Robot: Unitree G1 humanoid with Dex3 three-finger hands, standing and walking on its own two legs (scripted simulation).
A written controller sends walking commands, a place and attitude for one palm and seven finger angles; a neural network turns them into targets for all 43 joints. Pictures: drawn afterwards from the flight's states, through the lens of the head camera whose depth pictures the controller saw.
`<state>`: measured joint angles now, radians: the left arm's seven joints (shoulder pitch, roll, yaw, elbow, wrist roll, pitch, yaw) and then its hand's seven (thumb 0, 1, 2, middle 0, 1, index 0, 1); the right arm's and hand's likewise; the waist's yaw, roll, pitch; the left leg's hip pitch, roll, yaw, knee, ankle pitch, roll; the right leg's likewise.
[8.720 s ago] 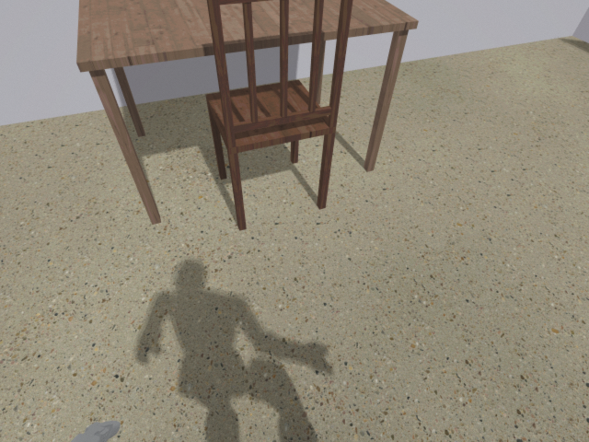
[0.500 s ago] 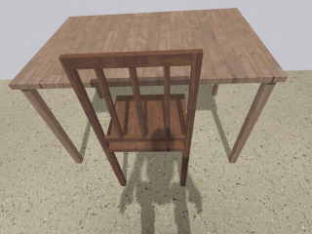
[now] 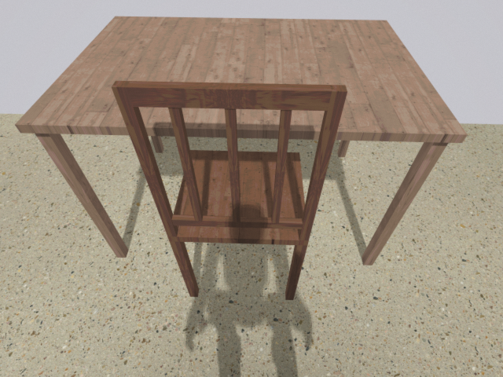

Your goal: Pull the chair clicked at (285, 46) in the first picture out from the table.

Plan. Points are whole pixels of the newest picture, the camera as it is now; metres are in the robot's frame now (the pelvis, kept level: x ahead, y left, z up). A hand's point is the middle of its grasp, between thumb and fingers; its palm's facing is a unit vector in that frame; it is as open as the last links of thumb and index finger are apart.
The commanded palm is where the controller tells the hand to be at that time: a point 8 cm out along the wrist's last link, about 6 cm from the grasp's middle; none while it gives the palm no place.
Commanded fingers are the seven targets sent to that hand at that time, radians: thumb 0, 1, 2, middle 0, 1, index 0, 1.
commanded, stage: come to a stop and stand still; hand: left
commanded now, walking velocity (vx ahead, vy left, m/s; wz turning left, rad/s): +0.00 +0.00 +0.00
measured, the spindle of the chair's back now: (234, 173) +0.56 +0.08 -0.04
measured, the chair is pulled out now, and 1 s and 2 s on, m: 0.00 0.00 0.00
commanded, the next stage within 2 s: look again from close up in 0.78 s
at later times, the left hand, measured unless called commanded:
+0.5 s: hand out of the picture +0.05 +0.15 -0.17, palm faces +0.01 -0.98 -0.18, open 7.3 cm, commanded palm none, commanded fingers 0.00 0.90 0.90 -0.20 -0.30 -0.20 -0.30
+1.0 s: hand out of the picture +0.07 +0.14 -0.17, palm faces +0.02 -0.98 -0.18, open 7.3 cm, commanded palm none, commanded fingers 0.00 0.90 0.90 -0.20 -0.30 -0.20 -0.30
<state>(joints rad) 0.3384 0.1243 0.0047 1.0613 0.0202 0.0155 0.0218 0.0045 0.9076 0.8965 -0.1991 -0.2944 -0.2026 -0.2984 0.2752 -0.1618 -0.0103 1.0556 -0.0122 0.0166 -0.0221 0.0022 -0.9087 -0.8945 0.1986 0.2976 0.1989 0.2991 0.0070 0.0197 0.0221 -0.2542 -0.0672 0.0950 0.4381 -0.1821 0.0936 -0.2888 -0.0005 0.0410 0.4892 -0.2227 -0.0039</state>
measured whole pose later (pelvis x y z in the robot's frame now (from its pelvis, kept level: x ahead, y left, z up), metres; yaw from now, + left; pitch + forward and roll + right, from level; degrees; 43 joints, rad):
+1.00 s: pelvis +0.07 -0.03 +0.01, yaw +0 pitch +0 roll +0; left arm 0.30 0.15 -0.03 1.11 0.00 -0.02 0.03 0.01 0.92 0.90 -0.20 -0.29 -0.20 -0.30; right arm 0.27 -0.15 0.02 1.14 0.00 -0.03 -0.04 0.00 -0.91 -0.89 0.20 0.30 0.20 0.30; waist 0.00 -0.01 0.02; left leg -0.12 -0.04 0.07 0.37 -0.25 0.05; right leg -0.15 0.03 0.03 0.41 -0.25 -0.02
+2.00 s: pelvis +0.07 -0.03 +0.00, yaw +0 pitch -1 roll +1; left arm 0.34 0.14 -0.02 1.12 0.02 0.00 0.02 0.00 0.90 0.90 -0.20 -0.29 -0.20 -0.30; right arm 0.31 -0.11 0.02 1.16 -0.01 -0.03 -0.04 0.00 -0.91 -0.89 0.20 0.30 0.20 0.30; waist 0.00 -0.04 0.01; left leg -0.12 -0.05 0.08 0.39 -0.27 0.06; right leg -0.17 0.02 0.04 0.48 -0.29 -0.02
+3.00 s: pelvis +0.12 -0.07 -0.01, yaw -3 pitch -2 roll -1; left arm 0.33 0.20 0.00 0.94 0.02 -0.01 0.05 0.01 0.90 0.90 -0.20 -0.29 -0.20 -0.30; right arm 0.25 -0.19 -0.03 0.94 0.00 0.03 -0.01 0.00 -0.91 -0.89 0.20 0.30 0.20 0.30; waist -0.02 0.04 0.02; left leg -0.29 0.00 0.01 0.62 -0.29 0.02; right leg -0.19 0.06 -0.04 0.57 -0.35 -0.05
